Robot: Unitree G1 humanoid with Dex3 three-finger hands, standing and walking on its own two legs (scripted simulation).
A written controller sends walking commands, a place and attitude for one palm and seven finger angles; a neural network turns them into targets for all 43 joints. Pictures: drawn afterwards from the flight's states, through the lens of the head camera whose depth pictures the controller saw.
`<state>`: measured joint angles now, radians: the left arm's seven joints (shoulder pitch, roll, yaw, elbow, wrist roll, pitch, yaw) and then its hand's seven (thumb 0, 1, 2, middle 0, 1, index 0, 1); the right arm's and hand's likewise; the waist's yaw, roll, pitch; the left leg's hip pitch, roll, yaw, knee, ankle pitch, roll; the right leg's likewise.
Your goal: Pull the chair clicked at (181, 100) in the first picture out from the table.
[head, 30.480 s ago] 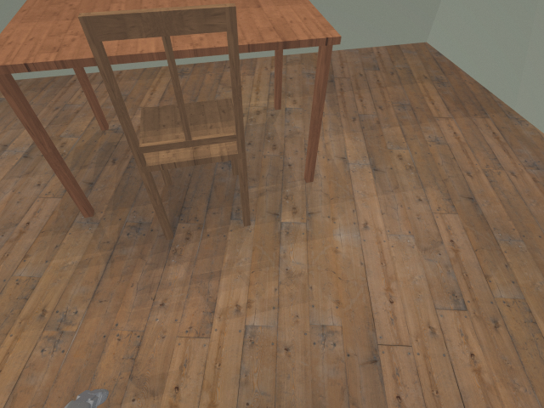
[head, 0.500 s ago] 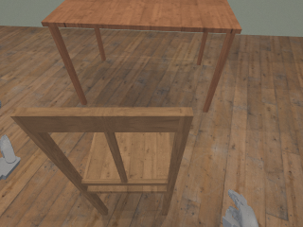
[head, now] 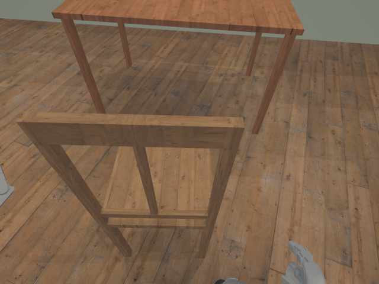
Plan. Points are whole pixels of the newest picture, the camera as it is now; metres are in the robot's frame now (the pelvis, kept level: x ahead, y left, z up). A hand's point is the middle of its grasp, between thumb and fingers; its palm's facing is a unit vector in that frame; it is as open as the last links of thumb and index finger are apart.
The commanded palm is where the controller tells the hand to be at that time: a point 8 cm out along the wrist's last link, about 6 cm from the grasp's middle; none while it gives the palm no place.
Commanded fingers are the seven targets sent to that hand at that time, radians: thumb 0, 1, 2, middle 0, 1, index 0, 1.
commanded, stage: step back with the hand held close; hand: left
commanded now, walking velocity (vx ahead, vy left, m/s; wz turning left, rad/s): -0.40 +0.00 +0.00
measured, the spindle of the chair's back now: (148, 185) +0.35 +0.13 -0.05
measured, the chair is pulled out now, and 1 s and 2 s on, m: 0.65 0.65 0.65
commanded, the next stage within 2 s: stop stepping back and stand still in 0.90 s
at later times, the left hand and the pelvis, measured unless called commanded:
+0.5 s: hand (1, 207) +0.17 +0.26 +0.19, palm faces +0.48 -0.73 -0.48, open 7.4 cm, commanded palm +0.10 +0.30 +0.19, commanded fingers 0.00 0.90 0.90 -0.20 -0.30 -0.20 -0.30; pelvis -0.03 +0.00 +0.00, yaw +2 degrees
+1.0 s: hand out of the picture +0.10 +0.25 +0.18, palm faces +0.35 -0.79 -0.51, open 7.4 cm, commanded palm +0.03 +0.29 +0.19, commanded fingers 0.00 0.90 0.90 -0.20 -0.30 -0.20 -0.30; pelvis -0.12 -0.01 +0.01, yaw -2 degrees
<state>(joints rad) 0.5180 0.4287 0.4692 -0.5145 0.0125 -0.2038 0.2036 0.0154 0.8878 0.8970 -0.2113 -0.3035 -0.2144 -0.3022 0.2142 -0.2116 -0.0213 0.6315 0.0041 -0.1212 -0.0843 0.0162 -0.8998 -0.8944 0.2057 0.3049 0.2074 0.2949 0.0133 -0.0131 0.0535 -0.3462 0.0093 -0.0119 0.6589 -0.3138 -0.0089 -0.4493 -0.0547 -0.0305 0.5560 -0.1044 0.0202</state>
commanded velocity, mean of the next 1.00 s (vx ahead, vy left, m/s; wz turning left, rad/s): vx -0.39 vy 0.00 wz -0.03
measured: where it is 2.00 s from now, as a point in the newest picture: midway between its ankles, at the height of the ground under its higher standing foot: outside the picture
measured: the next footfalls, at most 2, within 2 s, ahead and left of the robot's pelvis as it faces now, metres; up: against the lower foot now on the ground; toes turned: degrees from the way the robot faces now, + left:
right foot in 0.74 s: -0.03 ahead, -0.15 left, +0.00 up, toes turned +0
left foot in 0.94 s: -0.02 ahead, +0.10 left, +0.00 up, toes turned -1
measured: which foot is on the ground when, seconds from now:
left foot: down 0.00-0.78, up 0.80-0.92, down 0.94-1.00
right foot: down 0.00-0.56, up 0.58-0.72, down 0.74-0.94, up 0.96-1.00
